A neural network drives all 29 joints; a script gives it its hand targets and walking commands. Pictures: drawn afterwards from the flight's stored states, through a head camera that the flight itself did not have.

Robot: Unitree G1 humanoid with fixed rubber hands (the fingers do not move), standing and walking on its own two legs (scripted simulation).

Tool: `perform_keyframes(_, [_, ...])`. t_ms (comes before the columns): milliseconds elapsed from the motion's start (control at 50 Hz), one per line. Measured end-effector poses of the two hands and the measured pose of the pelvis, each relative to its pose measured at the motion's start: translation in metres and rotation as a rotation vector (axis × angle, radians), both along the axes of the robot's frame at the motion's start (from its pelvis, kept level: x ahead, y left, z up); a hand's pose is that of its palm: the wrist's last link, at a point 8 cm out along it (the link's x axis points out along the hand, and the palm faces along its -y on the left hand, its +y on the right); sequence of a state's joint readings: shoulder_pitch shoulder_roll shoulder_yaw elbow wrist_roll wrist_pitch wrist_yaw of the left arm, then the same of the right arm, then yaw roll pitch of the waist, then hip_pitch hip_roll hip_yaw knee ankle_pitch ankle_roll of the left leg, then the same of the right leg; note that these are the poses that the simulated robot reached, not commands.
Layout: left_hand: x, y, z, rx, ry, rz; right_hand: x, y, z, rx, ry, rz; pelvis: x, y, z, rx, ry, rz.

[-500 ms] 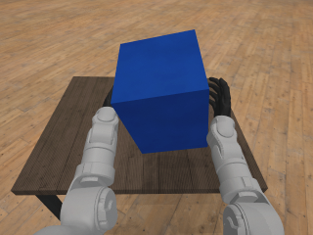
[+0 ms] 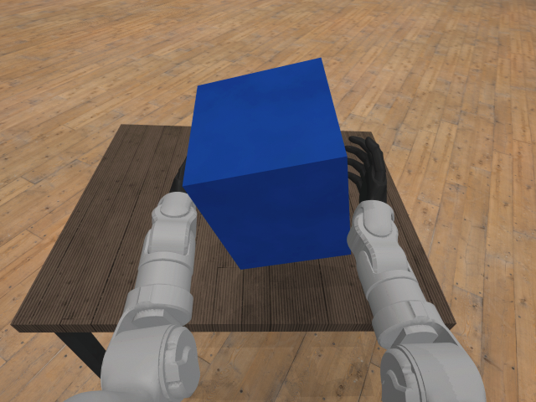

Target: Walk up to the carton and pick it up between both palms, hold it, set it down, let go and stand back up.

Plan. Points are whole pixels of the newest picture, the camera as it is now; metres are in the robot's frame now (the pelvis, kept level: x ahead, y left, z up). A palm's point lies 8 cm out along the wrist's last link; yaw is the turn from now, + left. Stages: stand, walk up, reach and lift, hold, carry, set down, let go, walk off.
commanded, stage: set down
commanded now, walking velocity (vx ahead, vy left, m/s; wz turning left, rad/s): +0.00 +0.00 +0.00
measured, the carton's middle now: (277, 173) +0.43 -0.02 +0.12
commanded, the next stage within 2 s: none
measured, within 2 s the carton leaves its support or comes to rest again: neither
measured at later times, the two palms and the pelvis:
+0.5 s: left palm (193, 211) +0.40 +0.12 +0.07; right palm (365, 198) +0.38 -0.16 +0.12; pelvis +0.01 +0.00 +0.00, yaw +0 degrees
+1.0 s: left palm (195, 222) +0.41 +0.12 +0.03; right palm (357, 211) +0.39 -0.16 +0.08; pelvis +0.02 +0.00 +0.00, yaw +0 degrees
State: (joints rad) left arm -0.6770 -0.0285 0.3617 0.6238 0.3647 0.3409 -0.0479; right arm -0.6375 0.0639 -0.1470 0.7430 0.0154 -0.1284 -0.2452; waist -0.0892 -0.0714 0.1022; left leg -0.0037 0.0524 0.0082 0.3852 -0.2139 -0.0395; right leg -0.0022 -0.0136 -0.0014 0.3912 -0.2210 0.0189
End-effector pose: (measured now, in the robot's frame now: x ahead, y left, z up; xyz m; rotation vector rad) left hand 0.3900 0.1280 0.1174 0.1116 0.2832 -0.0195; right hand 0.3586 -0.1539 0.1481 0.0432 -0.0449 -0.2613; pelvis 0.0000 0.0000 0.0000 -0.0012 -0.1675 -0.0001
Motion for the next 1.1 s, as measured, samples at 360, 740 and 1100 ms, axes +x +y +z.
perform_keyframes(360, [0.004,-0.008,-0.038,-0.006,0.033,-0.014,0.009,-0.007,-0.024,-0.042,0.055,0.002,0.004,0.000,0.001,0.000,0.033,0.000])
perform_keyframes(740, [0.021,-0.005,-0.068,-0.030,0.051,0.009,0.029,-0.003,-0.049,-0.049,0.093,0.000,0.018,0.001,0.002,-0.001,0.141,0.000])
perform_keyframes(1100, [0.021,-0.008,-0.094,-0.061,0.082,0.003,0.027,-0.006,-0.077,-0.066,0.144,-0.021,0.023,0.001,0.002,-0.001,0.192,0.001])
